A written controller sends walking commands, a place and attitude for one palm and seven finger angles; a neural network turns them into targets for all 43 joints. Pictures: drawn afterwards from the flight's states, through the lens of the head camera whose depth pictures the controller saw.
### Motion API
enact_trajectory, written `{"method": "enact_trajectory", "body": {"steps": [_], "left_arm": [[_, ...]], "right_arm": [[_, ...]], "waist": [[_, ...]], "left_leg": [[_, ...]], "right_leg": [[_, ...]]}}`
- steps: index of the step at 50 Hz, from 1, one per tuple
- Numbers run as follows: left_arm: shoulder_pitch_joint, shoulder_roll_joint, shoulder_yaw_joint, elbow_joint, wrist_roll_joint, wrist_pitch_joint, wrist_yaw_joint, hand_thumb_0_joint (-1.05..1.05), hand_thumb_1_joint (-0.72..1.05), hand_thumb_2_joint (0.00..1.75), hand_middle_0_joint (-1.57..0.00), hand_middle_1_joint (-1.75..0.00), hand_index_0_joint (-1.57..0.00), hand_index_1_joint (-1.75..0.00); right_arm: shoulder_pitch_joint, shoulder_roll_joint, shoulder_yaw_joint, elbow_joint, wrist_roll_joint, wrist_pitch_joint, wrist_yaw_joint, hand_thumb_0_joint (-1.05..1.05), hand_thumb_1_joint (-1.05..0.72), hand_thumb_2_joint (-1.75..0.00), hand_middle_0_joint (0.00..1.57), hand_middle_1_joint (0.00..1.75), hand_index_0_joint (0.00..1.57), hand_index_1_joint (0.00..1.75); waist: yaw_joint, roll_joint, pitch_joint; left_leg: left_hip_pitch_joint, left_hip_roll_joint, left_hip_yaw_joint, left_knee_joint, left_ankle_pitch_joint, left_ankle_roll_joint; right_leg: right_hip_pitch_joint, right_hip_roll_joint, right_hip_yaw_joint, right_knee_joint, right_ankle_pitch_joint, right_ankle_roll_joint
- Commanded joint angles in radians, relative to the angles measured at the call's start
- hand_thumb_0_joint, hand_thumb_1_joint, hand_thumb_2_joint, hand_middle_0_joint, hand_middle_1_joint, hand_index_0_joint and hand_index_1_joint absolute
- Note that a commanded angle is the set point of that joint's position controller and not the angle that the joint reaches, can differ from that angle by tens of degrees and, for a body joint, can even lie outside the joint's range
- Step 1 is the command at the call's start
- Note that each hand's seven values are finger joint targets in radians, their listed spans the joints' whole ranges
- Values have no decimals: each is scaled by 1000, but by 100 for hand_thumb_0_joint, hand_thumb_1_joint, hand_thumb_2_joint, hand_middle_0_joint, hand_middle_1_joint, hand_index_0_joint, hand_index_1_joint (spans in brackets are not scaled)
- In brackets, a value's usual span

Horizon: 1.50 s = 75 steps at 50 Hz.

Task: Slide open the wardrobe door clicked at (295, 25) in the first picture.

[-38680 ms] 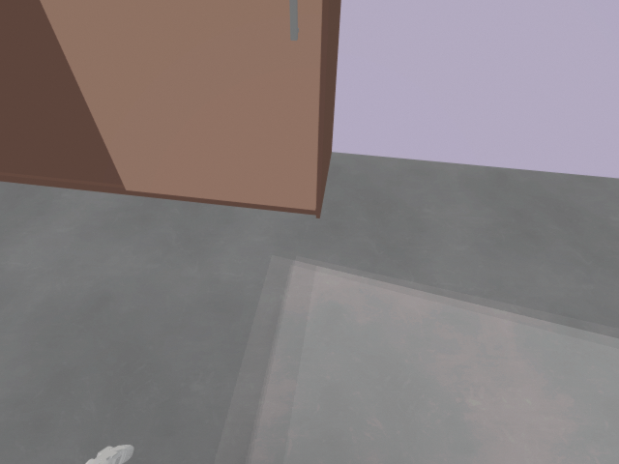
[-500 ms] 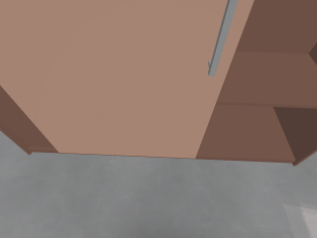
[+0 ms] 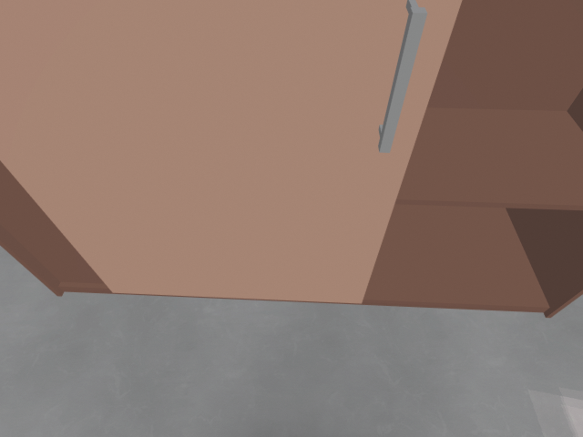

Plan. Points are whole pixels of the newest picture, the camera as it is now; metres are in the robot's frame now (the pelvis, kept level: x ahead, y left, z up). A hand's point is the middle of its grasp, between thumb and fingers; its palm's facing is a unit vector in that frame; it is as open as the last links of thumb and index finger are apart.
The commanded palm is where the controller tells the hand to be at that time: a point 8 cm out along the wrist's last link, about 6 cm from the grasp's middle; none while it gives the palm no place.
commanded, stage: look to check the result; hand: right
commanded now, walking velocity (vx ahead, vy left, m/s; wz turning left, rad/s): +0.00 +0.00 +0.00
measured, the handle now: (396, 83) +0.63 -0.13 +0.16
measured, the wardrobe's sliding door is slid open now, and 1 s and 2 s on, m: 0.69 0.69 0.69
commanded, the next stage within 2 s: stand and wait in 0.54 s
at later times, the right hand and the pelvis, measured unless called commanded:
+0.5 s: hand out of the picture +0.02 -0.17 -0.18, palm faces -0.02 +0.98 -0.18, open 7.4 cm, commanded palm none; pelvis +0.01 +0.00 +0.00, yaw +0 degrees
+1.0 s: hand out of the picture +0.02 -0.18 -0.18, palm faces -0.02 +0.98 -0.19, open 7.4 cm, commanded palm none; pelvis +0.01 -0.01 +0.00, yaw +0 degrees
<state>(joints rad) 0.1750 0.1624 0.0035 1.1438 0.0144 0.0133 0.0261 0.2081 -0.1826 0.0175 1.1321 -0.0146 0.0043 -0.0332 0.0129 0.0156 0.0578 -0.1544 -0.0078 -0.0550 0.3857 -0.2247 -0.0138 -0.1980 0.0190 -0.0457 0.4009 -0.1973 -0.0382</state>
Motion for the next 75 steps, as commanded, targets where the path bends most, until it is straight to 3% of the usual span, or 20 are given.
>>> {"method": "enact_trajectory", "body": {"steps": [1,10,16,25,29,33,41,45,60,66,75], "left_arm": [[41,120,22,-25,-2,-18,7,0,90,90,-20,-30,-20,-30],[46,107,22,-12,0,-15,9,0,90,90,-20,-30,-20,-30],[60,108,23,-12,-3,-18,10,0,90,90,-20,-30,-20,-30],[60,102,21,-6,0,-21,12,0,90,90,-20,-30,-20,-30],[63,103,23,-6,-1,-22,12,0,90,90,-20,-30,-20,-30],[58,103,22,-6,-1,-20,11,0,90,90,-20,-30,-20,-30],[68,111,22,-9,-2,-24,12,0,90,90,-20,-30,-20,-30],[67,107,21,-5,0,-23,13,0,90,90,-20,-30,-20,-30],[77,103,21,-2,0,-22,12,0,90,90,-20,-30,-20,-30],[84,104,23,-4,-4,-23,12,0,90,90,-20,-30,-20,-30],[85,99,23,-1,-1,-20,12,0,90,90,-20,-30,-20,-30]], "right_arm": [[57,-111,-23,-26,-2,-15,-7,0,-90,-90,20,30,20,30],[68,-99,-21,-14,0,-12,-8,0,-90,-90,20,30,20,30],[80,-101,-22,-13,-1,-16,-10,0,-90,-90,20,30,20,30],[79,-91,-22,-11,0,-14,-9,0,-90,-90,20,30,20,30],[79,-93,-23,-10,0,-17,-10,0,-90,-90,20,30,20,30],[77,-93,-21,-11,0,-15,-9,0,-90,-90,20,30,20,30],[86,-100,-24,-12,-1,-18,-9,0,-90,-90,20,30,20,30],[82,-92,-22,-9,0,-15,-9,0,-90,-90,20,30,20,30],[92,-91,-23,-7,-1,-15,-9,0,-90,-90,20,30,20,30],[101,-95,-24,-7,-1,-19,-10,0,-90,-90,20,30,20,30],[97,-87,-23,-5,-1,-17,-10,0,-90,-90,20,30,20,30]], "waist": [[-6,-8,-50],[-4,-19,-13],[-5,2,-46],[-4,-36,-23],[-3,-7,-29],[-2,-22,-2],[-5,-15,-44],[-3,-16,-8],[-2,-20,2],[-5,-11,-23],[-1,-17,4]], "left_leg": [[-42,91,-49,-61,108,35],[-56,90,-48,-67,86,36],[-38,94,-49,-64,122,37],[-41,94,-48,-63,119,37],[-37,97,-50,-64,149,35],[-51,95,-49,-71,112,35],[-27,95,-46,-68,133,34],[-44,95,-43,-72,113,33],[-51,94,-45,-80,82,35],[-41,96,-47,-79,102,36],[-58,95,-49,-85,75,36]], "right_leg": [[82,-131,118,-72,146,-4],[69,-126,116,-81,113,-3],[89,-126,114,-65,154,-5],[80,-127,112,-76,155,-4],[90,-127,111,-67,181,-3],[79,-126,111,-80,145,-2],[102,-128,114,-74,183,-4],[88,-129,112,-87,162,-4],[79,-125,115,-94,122,-3],[92,-127,115,-83,149,-4],[76,-125,115,-90,111,-1]]}}
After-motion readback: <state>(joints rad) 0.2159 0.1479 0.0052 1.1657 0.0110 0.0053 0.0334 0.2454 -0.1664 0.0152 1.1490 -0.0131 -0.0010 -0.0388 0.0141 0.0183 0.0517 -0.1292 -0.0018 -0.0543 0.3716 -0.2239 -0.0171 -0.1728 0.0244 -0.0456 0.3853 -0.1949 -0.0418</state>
